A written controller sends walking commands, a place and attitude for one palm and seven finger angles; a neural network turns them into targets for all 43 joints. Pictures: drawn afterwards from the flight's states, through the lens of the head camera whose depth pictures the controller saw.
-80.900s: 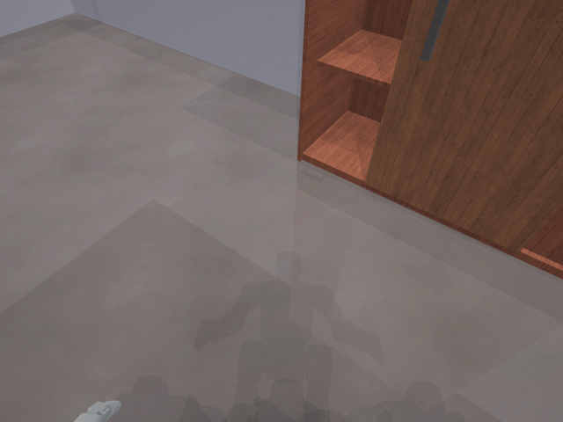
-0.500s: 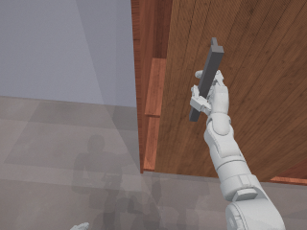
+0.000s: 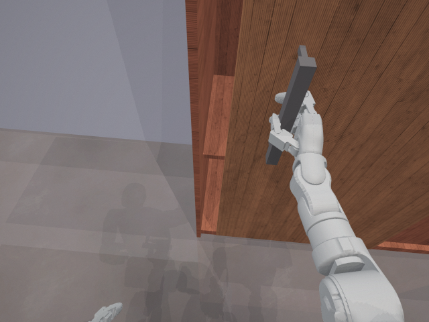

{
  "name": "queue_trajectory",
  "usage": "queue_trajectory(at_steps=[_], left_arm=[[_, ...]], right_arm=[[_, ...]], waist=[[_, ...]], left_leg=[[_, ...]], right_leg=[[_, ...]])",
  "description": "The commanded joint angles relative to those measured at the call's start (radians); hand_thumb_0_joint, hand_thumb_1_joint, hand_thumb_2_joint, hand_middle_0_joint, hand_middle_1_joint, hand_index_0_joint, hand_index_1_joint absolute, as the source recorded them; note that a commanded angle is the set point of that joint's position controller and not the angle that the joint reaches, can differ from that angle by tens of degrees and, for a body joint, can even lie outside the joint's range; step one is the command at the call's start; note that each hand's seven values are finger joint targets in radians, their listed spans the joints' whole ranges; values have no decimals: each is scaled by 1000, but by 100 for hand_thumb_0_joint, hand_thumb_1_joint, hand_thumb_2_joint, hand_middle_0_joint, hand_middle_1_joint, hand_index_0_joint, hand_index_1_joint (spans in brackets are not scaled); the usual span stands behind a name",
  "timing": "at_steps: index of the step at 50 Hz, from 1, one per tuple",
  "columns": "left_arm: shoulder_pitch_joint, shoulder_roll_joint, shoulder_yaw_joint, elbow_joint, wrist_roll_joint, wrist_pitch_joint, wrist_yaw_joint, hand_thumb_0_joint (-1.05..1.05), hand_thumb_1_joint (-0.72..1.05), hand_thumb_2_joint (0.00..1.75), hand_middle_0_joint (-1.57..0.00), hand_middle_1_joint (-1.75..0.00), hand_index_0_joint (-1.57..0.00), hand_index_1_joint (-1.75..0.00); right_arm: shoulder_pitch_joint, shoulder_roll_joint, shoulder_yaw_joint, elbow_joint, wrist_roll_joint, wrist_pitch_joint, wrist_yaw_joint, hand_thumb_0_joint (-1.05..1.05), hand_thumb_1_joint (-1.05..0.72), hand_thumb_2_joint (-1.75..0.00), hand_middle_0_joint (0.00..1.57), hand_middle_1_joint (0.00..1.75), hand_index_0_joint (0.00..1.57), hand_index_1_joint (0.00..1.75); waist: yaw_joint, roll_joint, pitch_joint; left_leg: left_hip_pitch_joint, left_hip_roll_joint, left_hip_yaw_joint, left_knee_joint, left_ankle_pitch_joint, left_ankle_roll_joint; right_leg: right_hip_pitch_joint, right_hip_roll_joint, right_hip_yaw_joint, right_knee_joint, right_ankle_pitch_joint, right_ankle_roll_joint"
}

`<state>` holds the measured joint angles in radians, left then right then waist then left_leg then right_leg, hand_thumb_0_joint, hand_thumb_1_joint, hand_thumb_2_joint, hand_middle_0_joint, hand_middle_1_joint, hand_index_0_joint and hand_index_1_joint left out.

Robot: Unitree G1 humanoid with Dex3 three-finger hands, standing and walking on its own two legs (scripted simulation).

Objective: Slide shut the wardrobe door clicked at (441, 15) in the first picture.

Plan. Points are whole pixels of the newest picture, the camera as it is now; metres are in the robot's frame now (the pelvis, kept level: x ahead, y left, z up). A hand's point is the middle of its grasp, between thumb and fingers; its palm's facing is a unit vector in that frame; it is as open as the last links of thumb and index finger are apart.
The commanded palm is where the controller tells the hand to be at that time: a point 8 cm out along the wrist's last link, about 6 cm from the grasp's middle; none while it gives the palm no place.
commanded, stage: step sideways, sliding the door along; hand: right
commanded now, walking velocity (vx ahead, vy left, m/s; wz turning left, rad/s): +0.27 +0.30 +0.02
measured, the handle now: (284, 113) +0.50 -0.09 +0.11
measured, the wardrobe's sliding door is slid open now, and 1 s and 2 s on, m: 0.07 0.04 0.00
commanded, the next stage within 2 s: none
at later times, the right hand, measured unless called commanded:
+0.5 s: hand (271, 131) +0.44 -0.06 +0.11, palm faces +0.12 +0.99 -0.12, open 6.5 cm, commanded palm +0.42 -0.04 +0.12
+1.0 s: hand (252, 124) +0.45 -0.03 +0.11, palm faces +0.38 +0.92 -0.06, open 6.6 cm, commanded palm +0.42 +0.03 +0.12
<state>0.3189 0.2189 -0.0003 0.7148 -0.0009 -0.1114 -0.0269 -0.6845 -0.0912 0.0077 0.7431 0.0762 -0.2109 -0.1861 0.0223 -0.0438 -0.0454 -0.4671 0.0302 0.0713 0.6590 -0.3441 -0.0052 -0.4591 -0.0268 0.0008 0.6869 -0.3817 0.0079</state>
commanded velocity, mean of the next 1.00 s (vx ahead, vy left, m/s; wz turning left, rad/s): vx -0.03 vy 0.17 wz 0.13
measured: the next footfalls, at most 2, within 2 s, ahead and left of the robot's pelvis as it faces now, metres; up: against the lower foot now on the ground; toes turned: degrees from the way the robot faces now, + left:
left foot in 0.70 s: +0.17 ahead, +0.28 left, +0.00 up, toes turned -7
right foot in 0.88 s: +0.09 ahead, +0.01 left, +0.00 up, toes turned -16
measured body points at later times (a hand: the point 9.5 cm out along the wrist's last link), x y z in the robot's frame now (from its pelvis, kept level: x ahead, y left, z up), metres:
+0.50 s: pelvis +0.03 +0.07 +0.00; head +0.11 +0.08 +0.44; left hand +0.21 +0.28 -0.13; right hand +0.43 -0.12 +0.12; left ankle +0.01 +0.14 -0.70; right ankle +0.01 -0.08 -0.72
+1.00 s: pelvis +0.12 +0.18 +0.00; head +0.21 +0.18 +0.44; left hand +0.35 +0.36 -0.11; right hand +0.43 -0.07 +0.12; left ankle +0.14 +0.29 -0.72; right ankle +0.03 +0.00 -0.72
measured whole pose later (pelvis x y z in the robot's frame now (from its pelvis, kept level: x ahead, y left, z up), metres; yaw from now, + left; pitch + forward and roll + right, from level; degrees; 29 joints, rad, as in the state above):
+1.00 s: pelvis +0.12 +0.18 +0.00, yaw -9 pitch +0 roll +0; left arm 0.14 0.24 0.05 0.58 -0.03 -0.10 0.02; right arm -0.34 -0.11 0.01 0.15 0.10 -0.08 -0.18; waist -0.12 -0.05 0.20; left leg -0.33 0.02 0.04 0.70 -0.29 0.00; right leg -0.18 -0.16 -0.06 0.59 -0.37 0.10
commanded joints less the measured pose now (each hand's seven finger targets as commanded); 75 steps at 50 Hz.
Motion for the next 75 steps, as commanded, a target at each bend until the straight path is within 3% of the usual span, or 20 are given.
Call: queue_trajectory(at_steps=[1, 10, 13, 16, 19, 22, 24, 34, 37, 39, 42, 46, 50, 54, 57, 60, 69, 71, 73, 75], left_arm=[[-76, 87, 18, -137, -31, 30, 92, 0, 90, 90, -20, -30, -20, -30], [-120, 105, 28, -133, -20, 78, 128, 0, 90, 90, -20, -30, -20, -30], [-147, 95, 24, -146, -25, 80, 125, 0, 90, 90, -20, -30, -20, -30], [-192, 82, 37, -162, -41, 63, 119, 0, 90, 90, -20, -30, -20, -30], [-205, 51, 21, -148, -17, 36, 111, 0, 90, 90, -20, -30, -20, -30], [-176, 75, 37, -145, -17, 41, 106, 0, 90, 90, -20, -30, -20, -30], [-178, 122, 57, -189, -19, 65, 55, 0, 90, 90, -20, -30, -20, -30], [-245, 99, 53, -258, -40, 54, 50, 0, 90, 90, -20, -30, -20, -30], [-214, 75, 72, -224, -45, 28, 76, 0, 90, 90, -20, -30, -20, -30], [-255, 47, 50, -232, -38, 3, 88, 0, 90, 90, -20, -30, -20, -30], [-260, 53, 40, -212, -30, -28, 94, 0, 90, 90, -20, -30, -20, -30], [-266, 63, 53, -280, -27, -27, 42, 0, 90, 90, -20, -30, -20, -30], [-256, 74, 43, -291, -38, -46, 36, 0, 90, 90, -20, -30, -20, -30], [-259, 46, 38, -285, -33, -44, 55, 0, 90, 90, -20, -30, -20, -30], [-277, 60, 53, -274, -24, -50, 57, 0, 90, 90, -20, -30, -20, -30], [-277, 89, 62, -334, -14, -46, 18, 0, 90, 90, -20, -30, -20, -30], [-259, 68, 21, -316, -17, -60, 12, 0, 90, 90, -20, -30, -20, -30], [-242, 59, 24, -313, -34, -65, 17, 0, 90, 90, -20, -30, -20, -30], [-264, 42, 27, -323, -31, -64, 34, 0, 90, 90, -20, -30, -20, -30], [-256, 29, 20, -323, -23, -82, 30, 0, 90, 90, -20, -30, -20, -30]], right_arm=[[-574, -52, 101, -304, -39, -74, 117, 0, -90, -90, 45, 140, 45, 140], [-550, -33, 125, -290, -11, -24, 139, 0, -90, -90, 45, 140, 45, 140], [-525, 25, 176, -331, -14, -12, 146, 0, -90, -90, 45, 140, 45, 140], [-518, 56, 191, -359, -20, 7, 145, 0, -90, -90, 45, 140, 45, 140], [-538, 159, 283, -418, -44, -25, 157, 0, -90, -90, 45, 140, 45, 140], [-531, 180, 329, -487, -34, -48, 155, 0, -90, -90, 45, 140, 45, 140], [-526, 173, 325, -518, -5, -39, 166, 0, -90, -90, 45, 140, 45, 140], [-331, 102, 291, -726, -46, -23, 157, 0, -90, -90, 45, 140, 45, 140], [-198, 22, 232, -723, -66, 3, 137, 0, -90, -90, 45, 140, 45, 140], [-150, 50, 247, -799, -64, 10, 136, 0, -90, -90, 45, 140, 45, 140], [-133, 105, 298, -922, -48, 2, 115, 0, -90, -90, 45, 140, 45, 140], [-58, 194, 383, -1003, -38, -11, 136, 0, -90, -90, 45, 140, 45, 140], [-14, 155, 393, -1058, -67, -25, 138, 0, -90, -90, 45, 140, 45, 140], [186, 175, 419, -1088, -77, -20, 120, 0, -90, -90, 45, 140, 45, 140], [190, 184, 456, -1231, -76, -35, 113, 0, -90, -90, 45, 140, 45, 140], [226, 202, 483, -1238, -92, -63, 134, 0, -90, -90, 45, 140, 45, 140], [215, 92, 388, -1259, -96, -84, 131, 0, -90, -90, 45, 140, 45, 140], [240, 83, 382, -1250, -97, -78, 122, 0, -90, -90, 45, 140, 45, 140], [340, 55, 356, -1258, -94, -65, 99, 0, -90, -90, 45, 140, 45, 140], [394, 101, 388, -1353, -85, -46, 96, 0, -90, -90, 45, 140, 45, 140]], waist=[[71, 9, -313], [60, -104, -163], [45, -48, -186], [13, 402, -185], [21, 201, -155], [63, 83, -305], [26, -49, -364], [20, -153, -234], [34, 291, -287], [-4, 334, -288], [23, 206, -322], [-10, -216, -292], [3, -11, -271], [-25, 282, -283], [3, 186, -391], [-10, -120, -296], [5, -157, -184], [10, 29, -221], [-27, 320, -285], [-24, 325, -280]], left_leg=[[223, 16, -33, -84, 328, 15], [-42, -44, -45, 106, -78, 42], [224, -26, -68, -74, 168, 60], [580, 218, -422, -280, 756, 229], [585, 206, -238, -150, 981, 186], [244, 98, -68, 134, 723, 44], [-125, -3, -190, 540, -168, 6], [279, -11, -14, -80, 239, 12], [496, 173, -268, -123, 1072, 100], [548, 237, -328, -114, 1246, 126], [521, 175, -202, 32, 1147, 71], [58, 7, -65, 148, -50, -2], [260, 33, -58, -150, 573, 10], [592, 244, -382, -38, 1488, 114], [420, 118, -210, 73, 1145, 35], [-41, 20, -83, 241, -62, -4], [153, 19, 13, -32, 235, 4], [232, 67, -109, -108, 761, 36], [534, 263, -447, -65, 1638, 164], [574, 297, -446, -24, 1596, 162]], right_leg=[[259, -46, 3, -141, 284, -68], [500, -273, 282, -157, 533, -181], [342, -208, 136, -47, 475, -126], [-41, 21, -5, 382, -53, -12], [-9, -21, -2, 181, -96, -26], [566, -156, 22, -243, 539, -73], [823, -484, 351, -183, 1010, -249], [489, -274, -48, 8, 753, -55], [236, -48, -72, 187, 161, 41], [113, -9, -1, 251, -176, 8], [282, -85, -36, -192, 252, -14], [700, -359, 19, -158, 1146, -155], [566, -224, -106, 99, 880, -47], [66, -45, -30, 78, -115, -8], [429, -153, -47, -198, 616, -39], [745, -415, 54, -153, 1423, -161], [593, -373, -185, 51, 1069, -76], [537, -269, -195, 177, 842, -28], [167, -73, -152, 312, -82, 17], [60, -53, -34, 158, -277, 2]])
